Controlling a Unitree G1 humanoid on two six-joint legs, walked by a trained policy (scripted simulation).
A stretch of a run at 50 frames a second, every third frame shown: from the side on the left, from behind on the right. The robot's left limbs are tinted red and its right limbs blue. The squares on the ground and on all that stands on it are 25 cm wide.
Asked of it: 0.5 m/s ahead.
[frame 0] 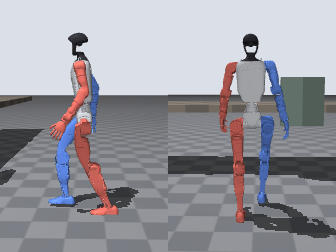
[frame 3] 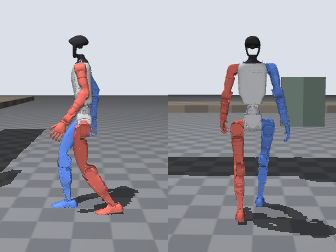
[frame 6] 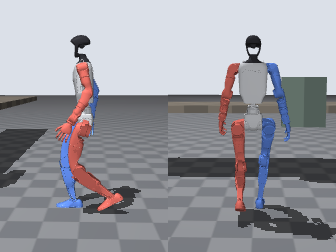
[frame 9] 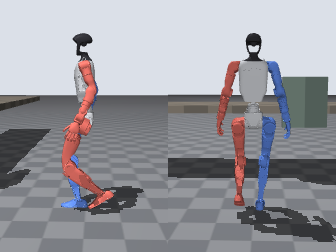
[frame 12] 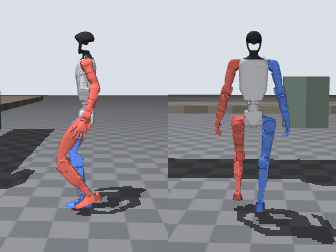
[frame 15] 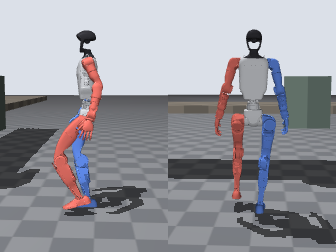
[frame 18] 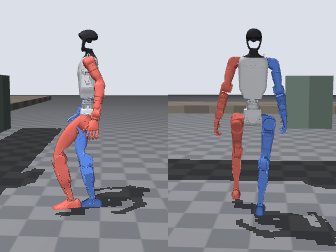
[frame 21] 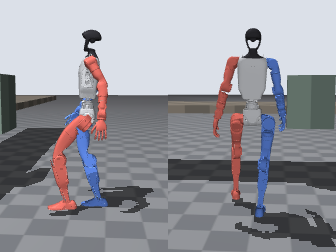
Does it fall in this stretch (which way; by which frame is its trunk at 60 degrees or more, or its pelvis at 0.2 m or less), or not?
no
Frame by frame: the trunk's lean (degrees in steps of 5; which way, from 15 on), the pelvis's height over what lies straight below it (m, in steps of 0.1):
0: 5, 0.8
3: 5, 0.7
6: 5, 0.8
9: 5, 0.8
12: 0, 0.8
15: 0, 0.8
18: 0, 0.8
21: 5, 0.8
